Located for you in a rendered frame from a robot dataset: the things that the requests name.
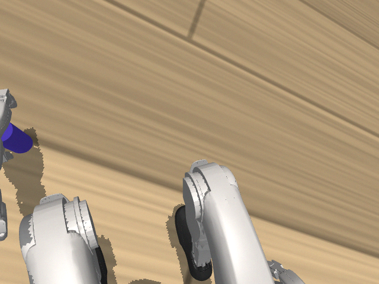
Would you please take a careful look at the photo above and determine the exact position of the left robot hand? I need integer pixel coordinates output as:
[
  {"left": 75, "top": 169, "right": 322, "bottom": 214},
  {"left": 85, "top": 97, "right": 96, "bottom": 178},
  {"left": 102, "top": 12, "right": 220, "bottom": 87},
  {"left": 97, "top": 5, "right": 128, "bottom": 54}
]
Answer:
[{"left": 0, "top": 89, "right": 17, "bottom": 163}]

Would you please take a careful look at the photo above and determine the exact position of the left robot foot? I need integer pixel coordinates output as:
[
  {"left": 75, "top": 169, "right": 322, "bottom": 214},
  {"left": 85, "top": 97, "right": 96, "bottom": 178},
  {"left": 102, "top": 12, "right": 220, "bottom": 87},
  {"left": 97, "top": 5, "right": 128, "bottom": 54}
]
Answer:
[{"left": 95, "top": 246, "right": 107, "bottom": 284}]

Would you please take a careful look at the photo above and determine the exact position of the can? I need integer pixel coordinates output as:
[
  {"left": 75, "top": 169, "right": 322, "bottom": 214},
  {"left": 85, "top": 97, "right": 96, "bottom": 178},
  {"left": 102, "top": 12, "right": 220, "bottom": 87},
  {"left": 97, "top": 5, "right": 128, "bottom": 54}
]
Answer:
[{"left": 1, "top": 123, "right": 33, "bottom": 153}]

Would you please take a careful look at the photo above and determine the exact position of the right robot foot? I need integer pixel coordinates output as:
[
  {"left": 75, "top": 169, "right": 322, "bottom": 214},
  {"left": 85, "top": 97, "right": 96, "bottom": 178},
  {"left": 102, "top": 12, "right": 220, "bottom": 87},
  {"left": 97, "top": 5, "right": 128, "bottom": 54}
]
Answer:
[{"left": 175, "top": 205, "right": 213, "bottom": 281}]

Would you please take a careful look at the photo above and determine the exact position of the right robot hand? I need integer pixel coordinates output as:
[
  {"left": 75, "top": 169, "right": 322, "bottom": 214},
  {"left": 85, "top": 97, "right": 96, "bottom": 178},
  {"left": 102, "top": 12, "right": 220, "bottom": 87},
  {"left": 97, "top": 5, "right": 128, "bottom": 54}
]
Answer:
[{"left": 267, "top": 260, "right": 305, "bottom": 284}]

